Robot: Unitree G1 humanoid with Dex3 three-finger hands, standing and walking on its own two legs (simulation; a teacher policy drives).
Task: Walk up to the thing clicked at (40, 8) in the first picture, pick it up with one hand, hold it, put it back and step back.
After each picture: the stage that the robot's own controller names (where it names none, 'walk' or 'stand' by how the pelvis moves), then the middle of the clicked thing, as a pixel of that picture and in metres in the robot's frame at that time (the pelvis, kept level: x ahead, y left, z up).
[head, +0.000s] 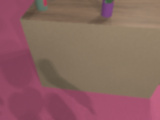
stand; out of the picture +1.05 +0.32 +0.09
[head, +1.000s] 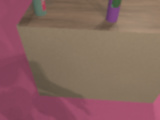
walk; out of the picture +0.94 +0.27 +0.10
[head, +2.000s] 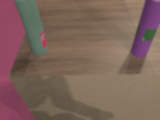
stand; (33, 27) +0.58 +0.22 +0.11
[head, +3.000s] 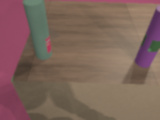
walk; (39, 31) +0.55 +0.21 +0.10
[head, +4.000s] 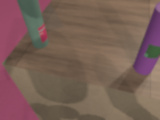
stand; (33, 19) +0.58 +0.24 +0.12
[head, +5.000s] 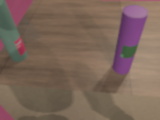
stand; (8, 33) +0.54 +0.31 +0.11
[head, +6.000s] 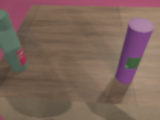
stand; (10, 44) +0.50 +0.30 +0.09
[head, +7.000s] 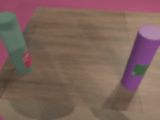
stand; (16, 46) +0.49 +0.28 +0.09
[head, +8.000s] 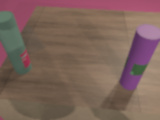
stand; (14, 46) +0.49 +0.28 +0.09
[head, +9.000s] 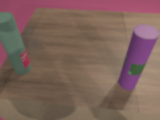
stand; (14, 46) +0.49 +0.29 +0.09
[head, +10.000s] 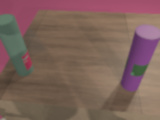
rise first; (16, 48) +0.48 +0.29 +0.09
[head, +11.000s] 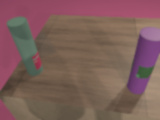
go down; (27, 49) +0.49 +0.29 +0.09
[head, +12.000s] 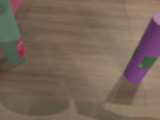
go down; (7, 33) +0.49 +0.26 +0.12
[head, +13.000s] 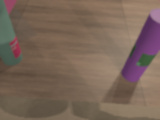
approach; (2, 32) +0.48 +0.27 +0.13
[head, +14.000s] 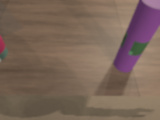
close in; out of the picture +0.48 +0.29 +0.15
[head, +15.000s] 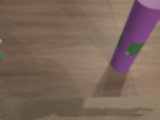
lift; out of the picture +0.48 +0.29 +0.15
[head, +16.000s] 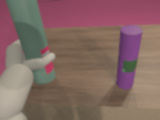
lift; (33, 40) +0.35 +0.16 +0.28
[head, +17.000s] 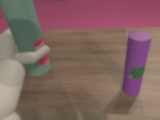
hold; (26, 31) +0.34 +0.16 +0.31
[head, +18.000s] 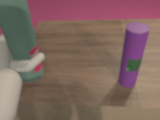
hold; (21, 39) +0.34 +0.18 +0.28
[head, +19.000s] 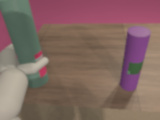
hold; (27, 45) +0.36 +0.19 +0.25
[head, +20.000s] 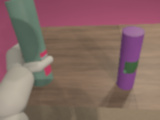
hold; (32, 45) +0.37 +0.17 +0.25
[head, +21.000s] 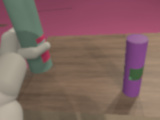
lower; (28, 29) +0.35 +0.17 +0.33
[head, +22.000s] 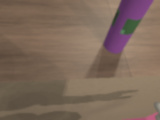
lower; out of the picture +0.53 +0.30 +0.17
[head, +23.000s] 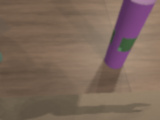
lower; out of the picture +0.47 +0.29 +0.15
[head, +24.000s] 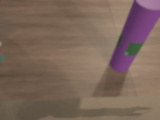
lower; out of the picture +0.47 +0.29 +0.15
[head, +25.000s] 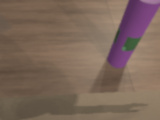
lower; out of the picture +0.48 +0.30 +0.15
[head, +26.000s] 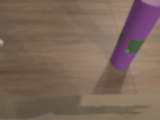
open; out of the picture +0.48 +0.29 +0.15
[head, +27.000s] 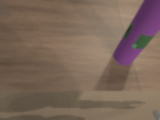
sink last; out of the picture +0.47 +0.29 +0.16
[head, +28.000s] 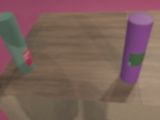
sink last; (16, 45) +0.49 +0.32 +0.13
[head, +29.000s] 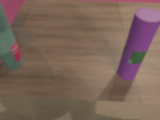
stand; (3, 38) +0.48 +0.30 +0.13
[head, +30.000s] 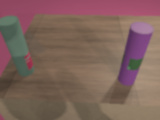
stand; (18, 49) +0.50 +0.29 +0.09
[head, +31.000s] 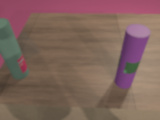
stand; (11, 52) +0.48 +0.30 +0.09
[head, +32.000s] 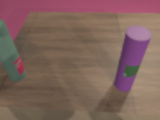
stand; (7, 53) +0.46 +0.31 +0.09
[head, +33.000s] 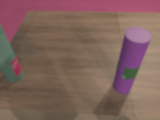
stand; (3, 54) +0.46 +0.31 +0.09
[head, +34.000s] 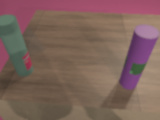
stand; (16, 49) +0.48 +0.29 +0.09
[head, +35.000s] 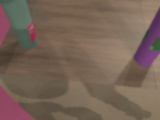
walk; (19, 16) +0.53 +0.23 +0.12
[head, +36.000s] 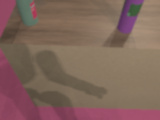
walk; out of the picture +0.68 +0.28 +0.11
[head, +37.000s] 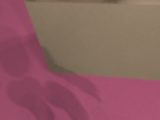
walk; out of the picture +1.03 +0.28 +0.11
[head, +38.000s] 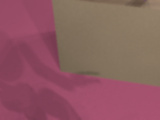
walk; out of the picture +1.08 +0.17 +0.13
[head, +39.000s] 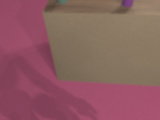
stand; out of the picture +1.08 +0.21 +0.10
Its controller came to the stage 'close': yes
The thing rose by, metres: 0.23
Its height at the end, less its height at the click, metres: +0.00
